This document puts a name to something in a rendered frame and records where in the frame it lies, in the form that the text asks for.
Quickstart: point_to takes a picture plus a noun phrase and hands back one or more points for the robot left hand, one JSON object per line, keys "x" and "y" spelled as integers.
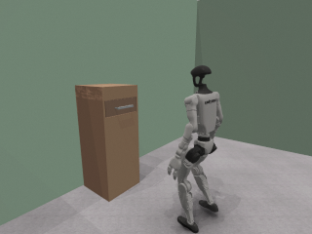
{"x": 175, "y": 163}

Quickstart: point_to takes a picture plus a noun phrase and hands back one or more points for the left robot upper arm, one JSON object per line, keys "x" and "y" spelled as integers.
{"x": 191, "y": 111}

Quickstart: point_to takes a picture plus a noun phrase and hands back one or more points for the left robot forearm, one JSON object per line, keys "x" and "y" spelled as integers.
{"x": 183, "y": 145}

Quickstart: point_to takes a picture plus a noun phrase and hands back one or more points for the right robot upper arm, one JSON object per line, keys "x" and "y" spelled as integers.
{"x": 219, "y": 115}

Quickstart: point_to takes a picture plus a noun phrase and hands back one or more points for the right robot forearm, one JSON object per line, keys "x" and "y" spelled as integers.
{"x": 212, "y": 133}

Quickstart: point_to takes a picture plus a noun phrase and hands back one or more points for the robot right foot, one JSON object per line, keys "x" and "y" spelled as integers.
{"x": 213, "y": 207}

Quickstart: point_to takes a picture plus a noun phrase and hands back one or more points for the cabinet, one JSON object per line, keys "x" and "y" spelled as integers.
{"x": 109, "y": 145}

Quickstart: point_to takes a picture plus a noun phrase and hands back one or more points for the humanoid robot head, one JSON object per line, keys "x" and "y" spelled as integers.
{"x": 201, "y": 71}

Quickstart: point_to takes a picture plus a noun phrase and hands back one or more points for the handle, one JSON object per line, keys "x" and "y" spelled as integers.
{"x": 123, "y": 107}

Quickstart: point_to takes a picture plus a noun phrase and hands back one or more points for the drawer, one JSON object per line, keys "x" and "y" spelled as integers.
{"x": 110, "y": 105}

